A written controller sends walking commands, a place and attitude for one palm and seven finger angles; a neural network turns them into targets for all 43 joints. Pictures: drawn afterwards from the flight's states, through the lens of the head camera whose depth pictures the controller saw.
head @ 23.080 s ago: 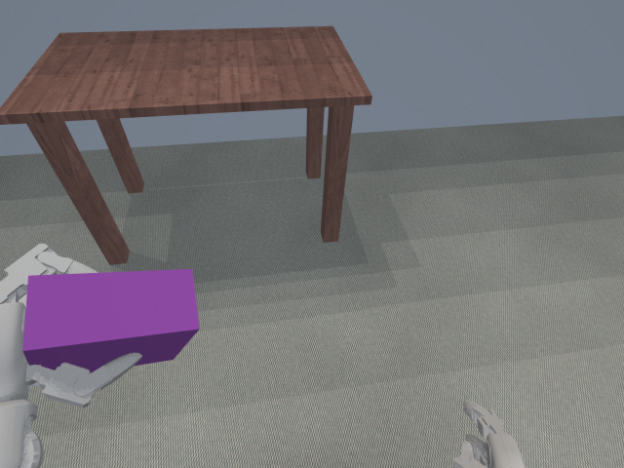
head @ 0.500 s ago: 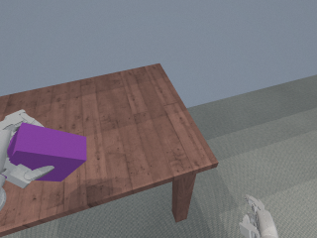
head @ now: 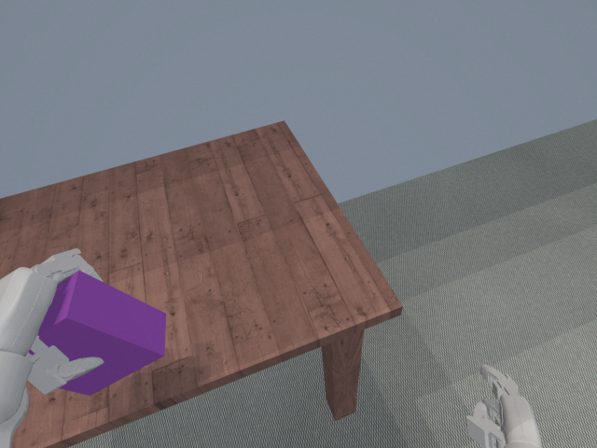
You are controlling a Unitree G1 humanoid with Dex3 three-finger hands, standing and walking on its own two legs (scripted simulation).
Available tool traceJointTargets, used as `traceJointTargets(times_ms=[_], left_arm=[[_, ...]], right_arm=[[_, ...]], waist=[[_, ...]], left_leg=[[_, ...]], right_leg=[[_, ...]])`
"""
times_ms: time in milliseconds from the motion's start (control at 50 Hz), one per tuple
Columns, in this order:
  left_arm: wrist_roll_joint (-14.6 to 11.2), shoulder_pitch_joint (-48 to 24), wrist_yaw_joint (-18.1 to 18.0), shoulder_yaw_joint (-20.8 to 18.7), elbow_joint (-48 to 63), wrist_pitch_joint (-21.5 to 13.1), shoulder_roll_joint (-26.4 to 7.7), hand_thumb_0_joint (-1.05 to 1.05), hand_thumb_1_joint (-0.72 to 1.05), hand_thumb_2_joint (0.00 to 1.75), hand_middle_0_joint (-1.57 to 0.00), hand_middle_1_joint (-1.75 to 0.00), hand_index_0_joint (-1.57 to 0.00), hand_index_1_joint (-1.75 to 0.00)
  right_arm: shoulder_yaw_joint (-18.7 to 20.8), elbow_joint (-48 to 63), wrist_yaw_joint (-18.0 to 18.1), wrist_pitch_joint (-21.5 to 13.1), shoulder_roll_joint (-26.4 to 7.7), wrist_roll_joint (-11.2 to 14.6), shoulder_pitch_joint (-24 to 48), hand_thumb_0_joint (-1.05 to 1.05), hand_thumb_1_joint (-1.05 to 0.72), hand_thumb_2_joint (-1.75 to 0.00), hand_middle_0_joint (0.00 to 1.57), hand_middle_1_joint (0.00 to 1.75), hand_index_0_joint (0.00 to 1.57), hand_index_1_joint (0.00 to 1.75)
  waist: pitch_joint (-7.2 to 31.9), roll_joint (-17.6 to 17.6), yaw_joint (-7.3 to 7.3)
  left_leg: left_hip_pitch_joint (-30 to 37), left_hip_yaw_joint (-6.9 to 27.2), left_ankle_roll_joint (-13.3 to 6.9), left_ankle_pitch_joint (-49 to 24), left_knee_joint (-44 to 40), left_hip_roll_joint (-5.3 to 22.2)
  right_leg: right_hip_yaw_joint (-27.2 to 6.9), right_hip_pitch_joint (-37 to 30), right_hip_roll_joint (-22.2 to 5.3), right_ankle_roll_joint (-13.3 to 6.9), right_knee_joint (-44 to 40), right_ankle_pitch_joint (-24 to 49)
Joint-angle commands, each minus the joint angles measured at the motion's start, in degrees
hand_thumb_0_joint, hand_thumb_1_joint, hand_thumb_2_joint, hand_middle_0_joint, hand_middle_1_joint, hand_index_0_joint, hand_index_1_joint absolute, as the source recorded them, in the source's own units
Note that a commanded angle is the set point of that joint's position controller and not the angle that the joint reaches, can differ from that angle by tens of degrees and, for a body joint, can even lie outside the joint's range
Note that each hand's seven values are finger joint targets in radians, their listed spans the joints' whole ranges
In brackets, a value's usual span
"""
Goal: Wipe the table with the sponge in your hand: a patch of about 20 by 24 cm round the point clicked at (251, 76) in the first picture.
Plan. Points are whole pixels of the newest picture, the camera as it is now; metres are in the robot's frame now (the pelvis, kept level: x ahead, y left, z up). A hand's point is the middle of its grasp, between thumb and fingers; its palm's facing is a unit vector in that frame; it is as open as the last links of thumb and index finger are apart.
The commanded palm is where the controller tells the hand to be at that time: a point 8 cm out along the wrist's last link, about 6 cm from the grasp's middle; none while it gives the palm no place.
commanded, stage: turn the palm down, sponge in hand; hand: left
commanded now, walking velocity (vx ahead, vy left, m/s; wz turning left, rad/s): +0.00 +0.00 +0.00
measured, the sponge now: (100, 344) +0.21 +0.28 +0.07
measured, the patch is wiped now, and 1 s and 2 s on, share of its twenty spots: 0.00 0.00 0.00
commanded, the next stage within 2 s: move the sponge above the wiping area in 1.12 s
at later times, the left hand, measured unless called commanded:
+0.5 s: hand (75, 309) +0.22 +0.29 +0.12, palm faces +0.03 -0.20 -0.98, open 10.0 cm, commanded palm +0.19 +0.31 +0.20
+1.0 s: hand (44, 280) +0.24 +0.33 +0.15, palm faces +0.12 -0.03 -0.99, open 10.0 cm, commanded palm +0.20 +0.31 +0.20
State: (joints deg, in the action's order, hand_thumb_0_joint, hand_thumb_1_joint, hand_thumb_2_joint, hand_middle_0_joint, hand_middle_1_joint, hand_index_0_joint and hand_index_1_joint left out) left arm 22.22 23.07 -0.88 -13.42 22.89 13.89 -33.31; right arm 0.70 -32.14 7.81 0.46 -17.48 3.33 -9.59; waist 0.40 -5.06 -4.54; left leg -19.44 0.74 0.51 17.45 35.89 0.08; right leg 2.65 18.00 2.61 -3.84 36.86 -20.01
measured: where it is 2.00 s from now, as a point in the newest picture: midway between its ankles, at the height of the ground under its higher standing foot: outside the picture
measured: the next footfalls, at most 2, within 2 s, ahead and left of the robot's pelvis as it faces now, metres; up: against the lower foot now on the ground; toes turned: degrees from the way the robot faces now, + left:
none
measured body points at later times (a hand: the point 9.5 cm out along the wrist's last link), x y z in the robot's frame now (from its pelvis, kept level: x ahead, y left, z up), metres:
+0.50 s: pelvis +0.00 +0.03 +0.01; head +0.01 -0.01 +0.46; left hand +0.22 +0.30 +0.18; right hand +0.25 -0.16 -0.06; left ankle +0.01 +0.13 -0.72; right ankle -0.01 -0.07 -0.72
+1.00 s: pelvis +0.01 +0.03 +0.02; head +0.01 -0.01 +0.47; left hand +0.23 +0.32 +0.20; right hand +0.28 -0.15 -0.06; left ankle +0.01 +0.13 -0.72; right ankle -0.01 -0.07 -0.72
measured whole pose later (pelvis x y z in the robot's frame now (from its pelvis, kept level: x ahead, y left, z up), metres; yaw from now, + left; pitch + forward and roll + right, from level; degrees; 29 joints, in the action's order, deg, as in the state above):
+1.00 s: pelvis +0.01 +0.03 +0.02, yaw +0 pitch -1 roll +0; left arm 50.4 7.9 -0.3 1.4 17.1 24.3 -32.0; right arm -3.4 -37.2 3.3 3.7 -14.4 2.5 1.6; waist 0.0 -6.2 -8.2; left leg -10.1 -0.3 -1.8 12.9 24.4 -1.9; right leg 1.2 8.4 0.8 -1.6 24.5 -14.8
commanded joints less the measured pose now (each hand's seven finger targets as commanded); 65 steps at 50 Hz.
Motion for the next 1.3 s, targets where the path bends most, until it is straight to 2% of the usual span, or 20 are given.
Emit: traceJointTargets(times_ms=[0,20,100,120,140,260,320,400,420,500,520,620,720,800,820,900,1040,1120,1200,1280], left_arm=[[6.7,-9.2,-5.3,-11.9,19.1,-7.3,-19.1,0.0,0.1,1.3,-1.2,-1.6,-1.2,-1.6],[7.8,-10.7,-6.2,-9.2,18.6,-7.1,-15.5,0.0,0.1,1.3,-1.2,-1.6,-1.2,-1.6],[10.1,-10.5,-9.4,-12.4,9.1,-0.3,-17.1,0.0,0.1,1.3,-1.2,-1.6,-1.2,-1.6],[9.4,-13.1,-8.9,-7.1,9.0,2.2,-12.2,0.0,0.1,1.3,-1.2,-1.6,-1.2,-1.6],[9.6,-13.5,-8.7,-8.3,7.6,4.6,-14.7,0.0,0.1,1.3,-1.2,-1.6,-1.2,-1.6],[13.2,-17.8,0.2,4.7,5.4,13.9,-9.8,0.0,0.1,1.3,-1.2,-1.6,-1.2,-1.6],[16.7,-21.1,3.3,7.9,10.4,11.6,-8.6,0.0,0.1,1.3,-1.2,-1.6,-1.2,-1.6],[23.4,-23.5,0.9,-1.2,16.9,5.4,-17.6,0.0,0.1,1.3,-1.2,-1.6,-1.2,-1.6],[24.7,-24.2,-0.2,0.1,17.1,4.3,-15.5,0.0,0.1,1.3,-1.2,-1.6,-1.2,-1.6],[26.7,-22.3,-5.3,-5.2,6.3,7.1,-17.1,0.0,0.1,1.3,-1.2,-1.6,-1.2,-1.6],[25.7,-23.9,-5.6,0.3,5.6,8.7,-10.9,0.0,0.1,1.3,-1.2,-1.6,-1.2,-1.6],[23.7,-23.0,-2.2,7.8,1.1,16.6,-5.6,0.0,0.1,1.3,-1.2,-1.6,-1.2,-1.6],[26.8,-25.0,2.5,13.5,7.2,15.8,-4.1,0.0,0.1,1.3,-1.2,-1.6,-1.2,-1.6],[32.8,-29.7,1.6,2.8,11.9,12.1,-17.6,0.0,0.1,1.3,-1.2,-1.6,-1.2,-1.6],[34.2,-31.7,0.9,4.1,12.5,11.0,-15.7,0.0,0.1,1.3,-1.2,-1.6,-1.2,-1.6],[32.2,-26.2,-2.6,-1.4,4.5,10.5,-16.4,0.0,0.1,1.3,-1.2,-1.6,-1.2,-1.6],[25.7,-23.3,1.1,11.9,1.1,17.5,-3.3,0.0,0.1,1.3,-1.2,-1.6,-1.2,-1.6],[28.8,-26.4,4.0,12.0,6.1,16.3,-6.9,0.0,0.1,1.3,-1.2,-1.6,-1.2,-1.6],[33.5,-31.0,1.4,1.6,12.2,11.5,-18.7,0.0,0.1,1.3,-1.2,-1.6,-1.2,-1.6],[32.0,-24.2,-2.7,1.0,5.3,8.8,-13.4,0.0,0.1,1.3,-1.2,-1.6,-1.2,-1.6]], right_arm=[[1.2,9.9,0.4,-4.8,-3.5,-1.5,10.5,0.0,-0.9,-0.9,0.2,0.3,0.2,0.3],[0.9,9.9,0.0,-4.7,-2.7,-1.6,10.0,0.0,-0.9,-0.9,0.2,0.3,0.2,0.3],[0.8,7.6,-0.9,-2.8,-3.5,-0.7,12.4,0.0,-0.9,-0.9,0.2,0.3,0.2,0.3],[0.4,8.5,-1.1,-2.1,-3.1,-0.5,12.7,0.0,-0.9,-0.9,0.2,0.3,0.2,0.3],[0.4,8.1,-1.2,-1.5,-3.7,-0.3,12.8,0.0,-0.9,-0.9,0.2,0.3,0.2,0.3],[-2.0,10.2,-1.2,-0.2,-4.1,1.0,18.7,0.0,-0.9,-0.9,0.2,0.3,0.2,0.3],[-2.4,11.2,-0.9,-1.2,-3.2,0.6,19.4,0.0,-0.9,-0.9,0.2,0.3,0.2,0.3],[-2.1,9.6,-1.4,-1.9,-2.7,-1.3,19.6,0.0,-0.9,-0.9,0.2,0.3,0.2,0.3],[-2.3,9.5,-1.5,-2.1,-1.9,-1.8,18.9,0.0,-0.9,-0.9,0.2,0.3,0.2,0.3],[-1.6,5.9,-2.8,-0.8,-2.8,-1.6,19.8,0.0,-0.9,-0.9,0.2,0.3,0.2,0.3],[-1.8,6.3,-3.2,-0.4,-2.1,-1.0,19.9,0.0,-0.9,-0.9,0.2,0.3,0.2,0.3],[-2.2,7.0,-3.8,0.6,-3.4,0.4,23.9,0.0,-0.9,-0.9,0.2,0.3,0.2,0.3],[-2.2,8.3,-3.7,-0.5,-2.7,0.3,24.2,0.0,-0.9,-0.9,0.2,0.3,0.2,0.3],[-2.4,7.2,-3.6,0.0,-3.0,-1.6,24.6,0.0,-0.9,-0.9,0.2,0.3,0.2,0.3],[-2.7,7.4,-3.6,-0.4,-2.1,-1.9,23.5,0.0,-0.9,-0.9,0.2,0.3,0.2,0.3],[-1.9,4.8,-4.0,-0.1,-2.3,-1.7,23.5,0.0,-0.9,-0.9,0.2,0.3,0.2,0.3],[-1.9,6.1,-4.7,0.1,-2.9,0.5,25.1,0.0,-0.9,-0.9,0.2,0.3,0.2,0.3],[-2.5,7.3,-3.8,-0.2,-2.9,-0.2,24.7,0.0,-0.9,-0.9,0.2,0.3,0.2,0.3],[-2.3,6.7,-3.3,0.0,-2.9,-1.9,25.1,0.0,-0.9,-0.9,0.2,0.3,0.2,0.3],[-1.3,5.0,-3.8,-0.7,-1.9,-1.6,21.7,0.0,-0.9,-0.9,0.2,0.3,0.2,0.3]], waist=[[13.5,0.6,-0.72],[14.3,0.1,-0.07],[8.9,-3.7,-2.15],[8.7,-2.1,-1.39],[8.4,-0.4,-1.73],[5.5,4.1,-0.12],[8.4,3.0,0.27],[14.8,-1.0,-2.37],[16.5,-1.8,-2.43],[11.3,-3.4,-4.23],[10.7,-2.3,-3.02],[9.2,1.5,-2.42],[12.9,1.7,-1.25],[16.6,-0.2,-3.73],[18.6,-0.4,-3.76],[12.8,0.5,-4.92],[8.8,1.6,-1.99],[12.6,3.3,-1.74],[16.9,0.4,-3.84],[13.8,0.9,-4.2]], left_leg=[[8.5,-0.1,-3.4,-14.2,-1.3,-1.5],[8.0,-0.5,-3.2,-14.7,-1.9,-1.3],[5.5,0.5,-1.7,-13.5,-5.1,-0.9],[5.0,0.2,-1.6,-13.3,-6.1,-0.3],[4.9,0.6,-1.4,-13.5,-6.8,-0.2],[6.2,1.4,-2.6,-10.5,-10.0,-0.7],[9.4,1.6,-3.5,-11.9,-10.1,-0.9],[13.7,3.6,-3.3,-17.0,-10.7,-0.6],[14.3,3.2,-3.3,-19.5,-10.5,-0.5],[12.2,4.7,-1.5,-20.0,-11.7,-0.2],[11.3,3.8,-1.4,-19.8,-12.0,0.2],[10.3,3.0,-1.5,-17.4,-13.5,-0.5],[13.2,3.8,-3.1,-19.9,-12.8,-0.8],[15.2,5.4,-3.3,-22.9,-13.2,-0.8],[16.1,4.9,-3.4,-26.1,-12.6,-0.8],[15.4,5.4,-2.5,-25.0,-13.0,-0.9],[12.5,3.1,-2.3,-21.1,-14.0,-1.0],[13.6,2.8,-3.5,-20.3,-13.5,-1.6],[16.4,4.3,-3.6,-22.5,-12.9,-1.7],[16.0,4.0,-2.7,-25.2,-12.7,-1.0]], right_leg=[[-7.7,-1.9,-3.3,3.0,-8.3,15.9],[-5.4,-2.8,-3.7,3.1,-8.0,15.9],[-6.2,-3.3,-2.6,1.4,-9.1,12.4],[-4.1,-4.2,-3.2,1.9,-9.3,12.5],[-4.7,-4.8,-3.0,1.9,-9.5,12.3],[-4.1,-5.5,-3.4,2.6,-12.3,9.8],[-4.1,-6.0,-2.9,2.2,-12.7,10.3],[-6.5,-9.0,-1.7,0.3,-12.0,13.0],[-5.0,-10.0,-2.3,0.4,-11.5,14.7],[-7.3,-9.3,-1.4,-1.3,-13.4,13.4],[-4.9,-9.1,-2.3,-0.4,-13.3,13.6],[-3.8,-10.0,-2.7,0.4,-14.0,14.7],[-4.2,-11.1,-2.6,0.4,-13.2,16.8],[-7.7,-14.0,-1.8,-0.9,-12.9,17.3],[-6.0,-14.3,-2.4,-0.7,-12.2,18.7],[-9.0,-12.8,-1.6,-1.8,-15.2,18.7],[-5.1,-11.7,-3.0,0.3,-15.3,20.3],[-5.8,-12.6,-3.0,0.4,-14.6,19.6],[-9.7,-15.3,-2.0,-1.1,-14.6,19.0],[-8.2,-13.8,-2.6,-1.0,-15.3,21.3]])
